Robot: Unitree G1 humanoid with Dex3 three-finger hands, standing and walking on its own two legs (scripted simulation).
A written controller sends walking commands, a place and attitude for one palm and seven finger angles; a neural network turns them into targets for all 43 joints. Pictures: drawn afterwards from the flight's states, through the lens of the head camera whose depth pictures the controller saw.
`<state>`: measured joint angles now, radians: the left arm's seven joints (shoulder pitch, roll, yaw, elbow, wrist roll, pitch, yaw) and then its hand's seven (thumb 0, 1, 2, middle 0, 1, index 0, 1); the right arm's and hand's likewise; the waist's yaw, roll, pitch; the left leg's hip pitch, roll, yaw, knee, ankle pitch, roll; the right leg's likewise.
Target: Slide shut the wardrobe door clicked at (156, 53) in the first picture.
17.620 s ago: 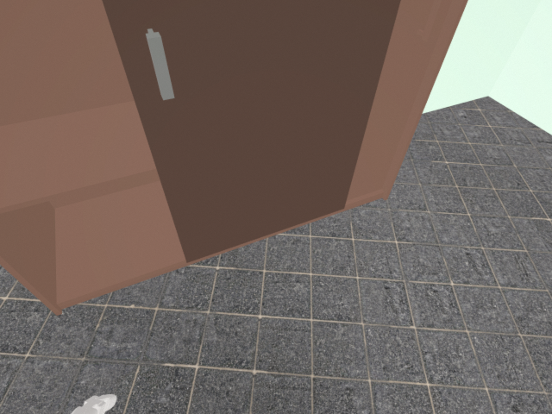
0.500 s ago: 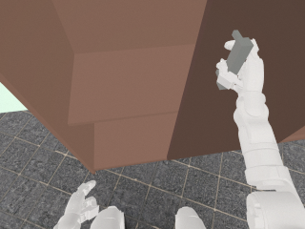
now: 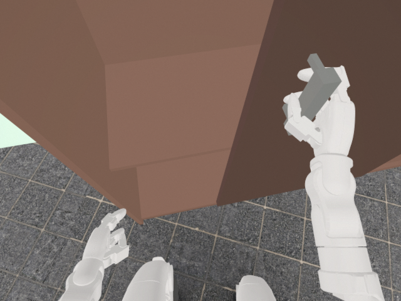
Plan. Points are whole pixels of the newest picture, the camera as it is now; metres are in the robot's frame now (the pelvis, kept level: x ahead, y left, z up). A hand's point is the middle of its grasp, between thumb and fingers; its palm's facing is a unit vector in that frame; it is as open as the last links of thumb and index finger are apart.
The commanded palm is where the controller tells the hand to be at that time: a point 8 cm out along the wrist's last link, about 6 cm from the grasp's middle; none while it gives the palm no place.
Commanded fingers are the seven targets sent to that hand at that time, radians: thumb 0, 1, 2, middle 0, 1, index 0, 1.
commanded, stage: step sideways, sliding the door along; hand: right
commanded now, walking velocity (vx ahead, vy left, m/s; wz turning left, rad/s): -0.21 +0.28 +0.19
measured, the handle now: (302, 96) +0.42 -0.19 +0.12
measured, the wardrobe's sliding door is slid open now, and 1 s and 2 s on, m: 0.36 0.00 0.00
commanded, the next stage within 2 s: stop walking and hold the door there in 1.20 s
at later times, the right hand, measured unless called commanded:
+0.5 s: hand (189, 139) +0.35 +0.00 +0.12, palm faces +0.11 +0.99 -0.10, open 6.5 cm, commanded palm +0.32 +0.01 +0.13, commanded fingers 0.00 -0.90 -0.90 0.45 1.40 0.45 1.40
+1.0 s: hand (63, 163) +0.31 +0.18 +0.12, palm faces +0.01 +1.00 -0.10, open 6.5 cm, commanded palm +0.29 +0.15 +0.13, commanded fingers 0.00 -0.90 -0.90 0.45 1.40 0.45 1.40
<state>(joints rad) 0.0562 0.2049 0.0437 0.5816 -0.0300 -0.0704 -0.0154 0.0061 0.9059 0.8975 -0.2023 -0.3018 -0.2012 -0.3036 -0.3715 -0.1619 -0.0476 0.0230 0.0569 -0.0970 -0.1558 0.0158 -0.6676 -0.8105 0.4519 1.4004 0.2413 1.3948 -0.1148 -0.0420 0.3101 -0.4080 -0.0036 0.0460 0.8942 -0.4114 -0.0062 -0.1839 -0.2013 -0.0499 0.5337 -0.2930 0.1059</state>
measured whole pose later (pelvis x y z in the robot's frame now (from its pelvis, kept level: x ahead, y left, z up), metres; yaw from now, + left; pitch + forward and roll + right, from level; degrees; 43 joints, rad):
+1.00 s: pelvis -0.08 +0.26 +0.00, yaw +8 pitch -2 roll -2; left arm 0.08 0.20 0.01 0.68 -0.01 0.02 0.03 0.01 0.91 0.90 -0.20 -0.30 -0.20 -0.30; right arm -0.32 -0.15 -0.05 0.12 0.07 -0.06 -0.15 0.02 -0.70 -0.77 0.42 1.39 0.22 1.39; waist -0.02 -0.01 0.18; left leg -0.31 -0.04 0.08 0.58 -0.24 0.12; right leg -0.37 -0.08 -0.04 0.98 -0.51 0.04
